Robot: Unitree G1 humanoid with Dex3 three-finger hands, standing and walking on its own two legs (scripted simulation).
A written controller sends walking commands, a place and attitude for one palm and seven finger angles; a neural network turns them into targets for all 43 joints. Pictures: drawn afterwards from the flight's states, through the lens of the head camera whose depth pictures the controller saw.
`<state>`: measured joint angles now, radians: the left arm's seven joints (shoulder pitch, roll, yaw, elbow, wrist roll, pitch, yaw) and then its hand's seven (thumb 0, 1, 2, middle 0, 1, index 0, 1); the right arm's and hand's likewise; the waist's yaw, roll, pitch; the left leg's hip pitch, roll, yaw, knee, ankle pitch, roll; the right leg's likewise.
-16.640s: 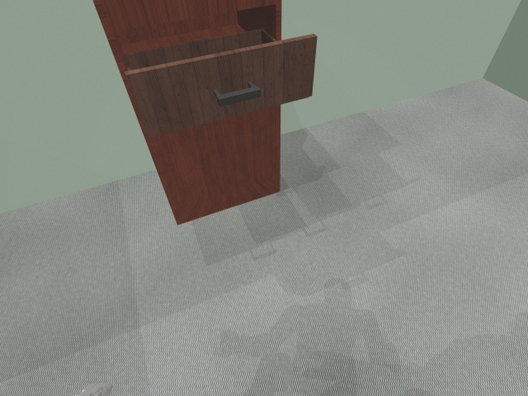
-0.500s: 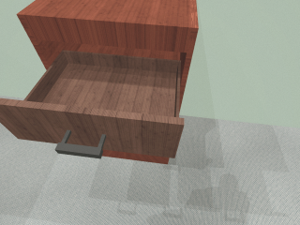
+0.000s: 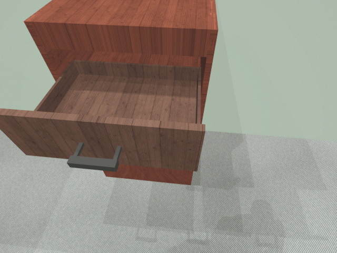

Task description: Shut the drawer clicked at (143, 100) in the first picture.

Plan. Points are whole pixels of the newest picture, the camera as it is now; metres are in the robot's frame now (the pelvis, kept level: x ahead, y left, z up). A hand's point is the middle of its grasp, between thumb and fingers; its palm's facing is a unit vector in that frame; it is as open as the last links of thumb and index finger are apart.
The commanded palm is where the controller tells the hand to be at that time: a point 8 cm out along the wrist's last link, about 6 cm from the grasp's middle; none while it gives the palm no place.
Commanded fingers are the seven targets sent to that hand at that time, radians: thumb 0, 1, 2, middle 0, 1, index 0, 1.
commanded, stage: come to a stop and stand still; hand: left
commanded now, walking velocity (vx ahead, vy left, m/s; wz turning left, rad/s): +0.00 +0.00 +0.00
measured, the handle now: (96, 155) +0.33 +0.20 +0.05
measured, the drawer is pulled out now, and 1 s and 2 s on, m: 0.29 0.29 0.29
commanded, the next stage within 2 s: look again from close up in 0.80 s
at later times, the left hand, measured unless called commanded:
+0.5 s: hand out of the picture +0.10 +0.20 -0.16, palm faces +0.01 -0.96 -0.27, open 7.4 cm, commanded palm none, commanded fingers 0.00 0.90 0.90 -0.20 -0.30 -0.20 -0.30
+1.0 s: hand out of the picture +0.08 +0.19 -0.16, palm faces +0.01 -0.97 -0.25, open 7.4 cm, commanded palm none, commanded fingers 0.00 0.90 0.90 -0.20 -0.30 -0.20 -0.30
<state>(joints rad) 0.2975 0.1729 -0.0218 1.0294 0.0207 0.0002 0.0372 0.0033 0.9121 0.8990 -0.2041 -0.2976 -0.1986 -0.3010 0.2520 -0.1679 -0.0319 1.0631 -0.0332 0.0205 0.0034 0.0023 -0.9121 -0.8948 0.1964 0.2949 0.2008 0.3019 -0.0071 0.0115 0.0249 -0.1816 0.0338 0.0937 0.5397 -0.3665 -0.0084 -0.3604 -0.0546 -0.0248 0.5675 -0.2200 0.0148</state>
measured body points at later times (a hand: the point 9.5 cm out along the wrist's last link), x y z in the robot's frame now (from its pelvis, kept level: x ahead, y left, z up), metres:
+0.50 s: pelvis +0.04 +0.01 +0.00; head +0.09 -0.01 +0.45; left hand +0.10 +0.25 -0.14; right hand +0.08 -0.22 -0.17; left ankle -0.05 +0.12 -0.73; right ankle +0.05 -0.13 -0.73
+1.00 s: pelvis +0.05 +0.00 +0.00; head +0.08 -0.01 +0.45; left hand +0.08 +0.24 -0.15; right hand +0.07 -0.23 -0.16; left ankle -0.05 +0.12 -0.73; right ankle +0.05 -0.13 -0.73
